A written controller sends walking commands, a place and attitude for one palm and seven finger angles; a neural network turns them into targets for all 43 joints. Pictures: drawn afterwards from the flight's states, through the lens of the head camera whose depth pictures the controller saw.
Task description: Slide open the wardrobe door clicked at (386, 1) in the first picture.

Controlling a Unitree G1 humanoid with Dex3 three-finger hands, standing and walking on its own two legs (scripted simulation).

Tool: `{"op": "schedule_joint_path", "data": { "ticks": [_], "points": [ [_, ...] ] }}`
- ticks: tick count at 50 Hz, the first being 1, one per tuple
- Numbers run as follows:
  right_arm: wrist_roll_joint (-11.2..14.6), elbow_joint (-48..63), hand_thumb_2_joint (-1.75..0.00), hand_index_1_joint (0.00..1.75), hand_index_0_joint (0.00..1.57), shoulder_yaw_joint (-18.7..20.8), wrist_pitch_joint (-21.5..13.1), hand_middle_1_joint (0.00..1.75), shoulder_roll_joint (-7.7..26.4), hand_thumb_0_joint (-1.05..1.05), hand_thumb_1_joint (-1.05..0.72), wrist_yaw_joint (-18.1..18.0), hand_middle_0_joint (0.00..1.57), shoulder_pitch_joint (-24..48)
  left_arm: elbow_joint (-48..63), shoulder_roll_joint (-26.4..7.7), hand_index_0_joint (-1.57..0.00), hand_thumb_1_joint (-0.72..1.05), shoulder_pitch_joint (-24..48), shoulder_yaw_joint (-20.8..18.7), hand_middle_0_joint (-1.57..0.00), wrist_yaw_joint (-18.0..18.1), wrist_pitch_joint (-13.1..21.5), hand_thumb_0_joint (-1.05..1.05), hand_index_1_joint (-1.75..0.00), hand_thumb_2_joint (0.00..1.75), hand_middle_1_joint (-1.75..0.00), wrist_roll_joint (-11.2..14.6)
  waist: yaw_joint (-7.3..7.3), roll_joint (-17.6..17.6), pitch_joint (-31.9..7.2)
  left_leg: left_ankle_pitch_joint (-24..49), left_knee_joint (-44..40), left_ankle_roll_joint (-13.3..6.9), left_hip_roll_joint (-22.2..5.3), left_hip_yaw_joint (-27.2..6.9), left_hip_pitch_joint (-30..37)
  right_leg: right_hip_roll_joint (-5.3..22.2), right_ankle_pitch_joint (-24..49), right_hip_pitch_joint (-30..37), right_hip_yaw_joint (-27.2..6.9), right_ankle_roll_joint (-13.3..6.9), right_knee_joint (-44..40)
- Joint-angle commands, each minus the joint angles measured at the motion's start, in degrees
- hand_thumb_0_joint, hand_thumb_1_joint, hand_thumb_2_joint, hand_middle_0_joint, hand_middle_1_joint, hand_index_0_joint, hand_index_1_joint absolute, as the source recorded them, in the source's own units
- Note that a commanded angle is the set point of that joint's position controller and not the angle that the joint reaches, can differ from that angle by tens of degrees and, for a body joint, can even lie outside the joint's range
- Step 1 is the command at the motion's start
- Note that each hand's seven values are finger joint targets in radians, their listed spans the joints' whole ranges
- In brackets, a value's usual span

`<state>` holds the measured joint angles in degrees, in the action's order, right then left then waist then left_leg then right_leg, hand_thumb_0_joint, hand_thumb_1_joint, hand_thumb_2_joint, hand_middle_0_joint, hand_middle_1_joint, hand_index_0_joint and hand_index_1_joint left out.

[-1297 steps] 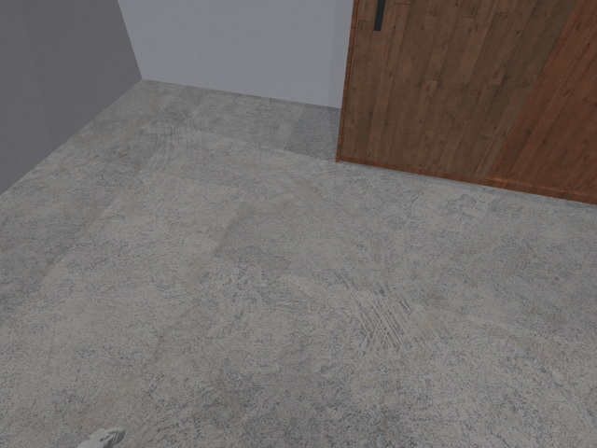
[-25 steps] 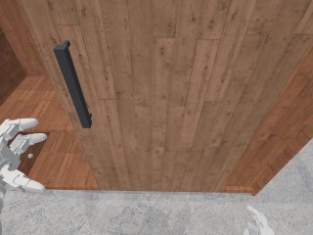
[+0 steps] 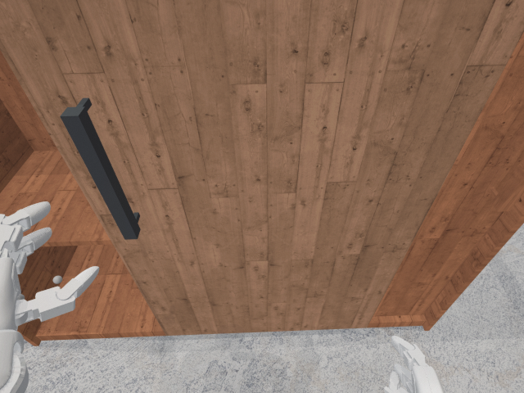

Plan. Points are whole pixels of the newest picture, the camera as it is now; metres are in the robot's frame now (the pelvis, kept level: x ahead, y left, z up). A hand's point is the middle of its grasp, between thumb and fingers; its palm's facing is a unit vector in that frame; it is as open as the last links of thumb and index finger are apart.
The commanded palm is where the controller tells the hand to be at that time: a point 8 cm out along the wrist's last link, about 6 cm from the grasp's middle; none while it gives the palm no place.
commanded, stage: draw the hand back to the body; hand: left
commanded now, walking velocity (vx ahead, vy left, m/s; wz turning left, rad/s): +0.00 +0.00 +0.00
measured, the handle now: (111, 176) +0.43 +0.34 +0.09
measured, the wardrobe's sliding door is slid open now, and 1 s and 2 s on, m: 0.49 0.49 0.49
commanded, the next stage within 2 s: step back with the hand held close in 0.58 s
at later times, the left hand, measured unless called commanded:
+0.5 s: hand (99, 274) +0.20 +0.23 +0.15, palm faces +0.43 -0.81 -0.40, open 7.5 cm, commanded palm +0.16 +0.26 +0.17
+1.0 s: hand (80, 289) +0.18 +0.24 +0.15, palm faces +0.35 -0.83 -0.44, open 7.5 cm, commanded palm +0.12 +0.29 +0.17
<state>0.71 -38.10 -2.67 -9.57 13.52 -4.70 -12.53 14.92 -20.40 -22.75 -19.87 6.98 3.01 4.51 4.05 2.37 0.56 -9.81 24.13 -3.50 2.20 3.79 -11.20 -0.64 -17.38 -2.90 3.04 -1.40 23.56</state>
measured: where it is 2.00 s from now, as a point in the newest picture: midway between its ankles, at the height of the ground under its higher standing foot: outside the picture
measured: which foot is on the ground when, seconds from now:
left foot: down 0.00-1.00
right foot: down 0.00-1.00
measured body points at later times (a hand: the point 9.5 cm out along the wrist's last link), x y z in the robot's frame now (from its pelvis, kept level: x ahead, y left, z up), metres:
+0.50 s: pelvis +0.02 -0.03 +0.00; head +0.00 -0.06 +0.45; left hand +0.17 +0.27 +0.17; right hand +0.22 -0.25 -0.08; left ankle +0.04 +0.08 -0.74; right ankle -0.05 -0.10 -0.74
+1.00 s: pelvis -0.02 -0.01 +0.00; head +0.00 -0.01 +0.45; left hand +0.16 +0.28 +0.17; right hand +0.16 -0.26 -0.08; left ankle +0.04 +0.08 -0.74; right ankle -0.05 -0.10 -0.74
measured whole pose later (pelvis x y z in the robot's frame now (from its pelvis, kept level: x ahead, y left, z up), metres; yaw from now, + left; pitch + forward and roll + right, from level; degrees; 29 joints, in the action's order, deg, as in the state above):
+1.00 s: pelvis -0.02 -0.01 +0.00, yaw +0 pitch +0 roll -1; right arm 1.1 -31.1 -0.2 3.8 14.4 -4.8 -9.8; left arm 29.3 -22.6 -31.8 -20.3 6.1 5.4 4.8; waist 0.6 1.5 1.6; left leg -8.6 26.2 -2.7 0.1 2.8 -17.2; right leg -2.7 -15.4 -8.0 3.9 -1.5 23.8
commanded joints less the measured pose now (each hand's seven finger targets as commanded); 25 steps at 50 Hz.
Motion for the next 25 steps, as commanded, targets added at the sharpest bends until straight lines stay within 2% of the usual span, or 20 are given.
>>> {"op": "schedule_joint_path", "data": {
  "ticks": [1, 2, 4, 5, 6, 7, 8, 9, 10, 11, 12, 13, 16, 18, 19, 20, 21, 22, 24, 25],
  "points": [
    [-0.1, 10.3, -0.90, 0.30, 0.20, 3.0, -3.0, 0.30, 6.8, 0.00, -0.90, -0.1, 0.20, 8.1, 17.7, -12.8, -0.21, 0.57, 3.7, -6.2, -0.21, 0.6, 4.0, 0.00, -0.49, 0.74, -0.49, 0.1, 0.38, 1.2, -7.2, 9.0, -3.4, 1.2, -4.1, -6.5, 11.0, 0.9, 11.3, -6.9, -2.5, -0.5, -5.1],
    [-0.2, 10.4, -0.90, 0.30, 0.20, 3.1, -2.8, 0.30, 6.4, 0.00, -0.90, 0.0, 0.20, 8.0, 18.7, -11.6, -0.21, 0.61, 2.7, -5.3, -0.21, 0.5, 4.0, 0.00, -0.47, 0.76, -0.47, 0.1, 0.07, 1.7, -6.8, 10.3, -3.1, 1.3, -4.1, -6.3, 11.0, 1.0, 12.4, -6.4, -2.4, -0.5, -4.8],
    [-0.2, 10.4, -0.90, 0.30, 0.20, 3.1, -2.3, 0.30, 6.5, 0.00, -0.90, 0.2, 0.20, 8.1, 19.2, -12.5, -0.21, 0.68, 0.4, -6.5, -0.21, 0.4, 3.9, 0.00, -0.43, 0.80, -0.43, 0.1, 0.57, 0.9, -7.1, 14.4, -2.3, 1.2, -3.9, -5.6, 11.3, 1.0, 16.5, -5.7, -2.3, -0.4, -4.8],
    [-0.2, 10.7, -0.90, 0.30, 0.20, 3.2, -1.8, 0.30, 5.9, 0.00, -0.90, 0.4, 0.20, 8.2, 20.3, -11.0, -0.21, 0.72, -0.5, -5.2, -0.21, 0.2, 3.6, 0.00, -0.41, 0.81, -0.41, 0.4, 0.24, 1.8, -6.9, 14.9, -2.2, 1.2, -4.0, -5.5, 11.3, 1.2, 16.8, -5.4, -2.3, -0.2, -4.5],
    [-0.3, 10.7, -0.90, 0.30, 0.20, 3.1, -1.6, 0.30, 6.2, 0.00, -0.90, 0.5, 0.20, 8.1, 20.9, -12.7, -0.21, 0.75, -0.1, -6.8, -0.21, 0.2, 3.7, 0.00, -0.38, 0.83, -0.38, 0.3, 0.58, 1.8, -7.2, 15.2, -2.0, 1.2, -3.8, -5.4, 11.5, 1.1, 17.6, -5.6, -2.3, -0.2, -4.8],
    [-0.2, 10.7, -0.90, 0.30, 0.20, 3.2, -1.3, 0.30, 5.6, 0.00, -0.90, 0.6, 0.20, 8.2, 21.0, -10.9, -0.20, 0.79, -1.3, -5.5, -0.20, 0.0, 3.6, 0.00, -0.36, 0.85, -0.36, 0.5, 0.15, 1.7, -6.2, 15.5, -1.9, 1.2, -3.9, -5.1, 11.2, 1.3, 17.8, -5.6, -2.3, 0.0, -4.6],
    [-0.2, 10.9, -0.90, 0.30, 0.20, 3.4, -0.9, 0.30, 5.9, 0.00, -0.90, 0.5, 0.20, 8.3, 20.8, -11.3, -0.20, 0.83, -2.7, -5.9, -0.20, -0.2, 3.4, 0.00, -0.34, 0.87, -0.34, 0.7, 0.43, -0.7, -6.2, 16.6, -1.6, 1.0, -4.0, -5.1, 10.9, 1.2, 19.6, -5.0, -2.1, 0.0, -4.8],
    [-0.2, 10.9, -0.90, 0.30, 0.20, 3.1, -0.5, 0.30, 6.0, 0.00, -0.90, 0.6, 0.20, 8.4, 21.0, -11.5, -0.20, 0.86, -1.9, -6.0, -0.20, -0.4, 3.4, 0.00, -0.32, 0.88, -0.32, 0.7, 0.43, -0.2, -5.8, 16.7, -1.5, 0.8, -3.6, -4.6, 11.2, 1.2, 21.0, -5.5, -2.3, 0.2, -5.0],
    [-0.2, 11.3, -0.90, 0.30, 0.20, 3.3, -0.1, 0.30, 5.4, 0.00, -0.90, 0.6, 0.20, 8.7, 22.0, -10.2, -0.20, 0.90, -1.9, -4.7, -0.20, -0.6, 3.2, 0.00, -0.30, 0.90, -0.30, 1.0, 0.13, 0.1, -5.3, 16.3, -1.6, 0.9, -3.8, -4.6, 10.8, 1.5, 20.8, -5.1, -2.4, 0.4, -4.6],
    [-0.2, 11.2, -0.90, 0.30, 0.20, 3.2, 0.3, 0.30, 5.8, 0.00, -0.90, 0.5, 0.20, 8.4, 20.5, -12.2, -0.20, 0.90, -2.2, -6.9, -0.20, -0.6, 3.1, 0.00, -0.30, 0.90, -0.30, 0.9, 0.48, -0.8, -5.5, 15.3, -1.5, 0.8, -3.5, -4.3, 10.7, 1.3, 21.0, -5.8, -2.4, 0.5, -5.1],
    [-0.2, 11.1, -0.90, 0.30, 0.20, 3.2, 0.9, 0.30, 5.4, 0.00, -0.90, 0.5, 0.20, 8.5, 19.5, -10.4, -0.20, 0.90, -3.2, -5.6, -0.20, -0.9, 2.9, 0.00, -0.30, 0.90, -0.30, 1.1, 0.16, -2.0, -4.6, 15.2, -1.5, 0.7, -3.6, -4.2, 10.4, 1.4, 21.3, -5.8, -2.4, 0.6, -4.9],
    [-0.1, 11.3, -0.90, 0.30, 0.20, 3.4, 1.4, 0.30, 5.7, 0.00, -0.90, 0.4, 0.20, 8.4, 18.0, -11.0, -0.20, 0.90, -4.6, -6.6, -0.20, -1.1, 2.4, 0.00, -0.30, 0.90, -0.30, 1.4, 0.49, -3.1, -4.5, 15.2, -1.5, 0.6, -3.6, -3.9, 9.8, 1.6, 23.4, -5.0, -2.4, 0.7, -5.3],
    [0.0, 11.6, -0.90, 0.30, 0.20, 3.1, 2.6, 0.30, 5.4, 0.00, -0.90, 0.3, 0.20, 9.0, 19.3, -11.9, -0.20, 0.90, -1.7, -6.9, -0.20, -1.4, 2.4, 0.00, -0.30, 0.90, -0.30, 1.4, 0.34, -2.0, -5.2, 14.6, -1.1, 0.4, -2.9, -3.4, 9.8, 2.0, 25.6, -4.9, -2.9, 1.3, -5.2],
    [0.0, 11.9, -0.90, 0.30, 0.20, 3.2, 3.0, 0.30, 5.3, 0.00, -0.90, 0.1, 0.20, 9.4, 20.0, -10.9, -0.20, 0.90, -1.8, -5.5, -0.20, -1.6, 2.1, 0.00, -0.30, 0.90, -0.30, 1.5, 0.23, -0.9, -5.5, 14.3, -0.8, 0.3, -3.1, -3.2, 10.0, 2.4, 26.6, -4.1, -3.2, 1.4, -5.3],
    [-0.1, 11.8, -0.90, 0.30, 0.20, 3.0, 3.0, 0.30, 5.3, 0.00, -0.90, 0.0, 0.20, 9.5, 20.0, -12.1, -0.20, 0.90, -1.2, -6.6, -0.20, -1.4, 2.1, 0.00, -0.30, 0.90, -0.30, 1.4, 0.31, -0.2, -5.8, 14.2, -0.7, 0.2, -2.6, -3.0, 10.3, 2.6, 28.0, -4.6, -3.5, 1.8, -5.6],
    [-0.2, 12.1, -0.90, 0.30, 0.20, 3.0, 3.2, 0.30, 4.9, 0.00, -0.90, -0.1, 0.20, 9.7, 21.4, -10.9, -0.20, 0.90, -0.6, -5.2, -0.20, -1.4, 2.2, 0.00, -0.30, 0.90, -0.30, 1.5, 0.02, 0.0, -6.4, 14.2, -0.7, 0.2, -2.6, -3.1, 10.3, 2.8, 28.6, -3.7, -3.5, 1.9, -5.0],
    [-0.2, 12.0, -0.90, 0.30, 0.20, 2.9, 3.1, 0.30, 5.2, 0.00, -0.90, -0.1, 0.20, 9.7, 21.8, -12.6, -0.20, 0.90, -0.1, -6.7, -0.20, -1.2, 2.4, 0.00, -0.30, 0.90, -0.30, 1.3, 0.39, -0.8, -7.3, 14.4, -0.4, 0.2, -2.4, -3.2, 10.5, 2.8, 29.8, -3.8, -3.6, 2.1, -5.2],
    [-0.2, 12.1, -0.90, 0.30, 0.20, 2.9, 3.1, 0.30, 4.9, 0.00, -0.90, -0.2, 0.20, 9.9, 21.7, -11.1, -0.20, 0.90, -0.4, -5.3, -0.20, -1.2, 2.3, 0.00, -0.30, 0.90, -0.30, 1.4, 0.15, -0.3, -6.5, 14.3, -0.4, 0.2, -2.4, -3.2, 10.4, 2.9, 29.3, -3.7, -3.6, 2.1, -4.9],
    [-0.4, 11.9, -0.90, 0.30, 0.20, 2.8, 3.1, 0.30, 5.1, 0.00, -0.90, -0.4, 0.20, 10.2, 22.1, -12.7, -0.20, 0.90, -0.2, -6.6, -0.20, -1.0, 2.3, 0.00, -0.30, 0.90, -0.30, 1.3, 0.36, -0.5, -7.0, 14.5, -0.1, 0.0, -2.2, -2.9, 10.7, 3.2, 32.5, -3.8, -3.9, 2.6, -5.4],
    [-0.3, 12.0, -0.90, 0.30, 0.20, 2.9, 3.3, 0.30, 4.8, 0.00, -0.90, -0.5, 0.20, 10.1, 22.3, -11.6, -0.20, 0.90, -0.5, -5.6, -0.20, -1.0, 2.2, 0.00, -0.30, 0.90, -0.30, 1.3, 0.13, -0.7, -7.3, 14.5, -0.2, 0.1, -2.2, -2.9, 10.4, 3.4, 33.0, -2.8, -3.8, 2.6, -4.7]
  ]
}}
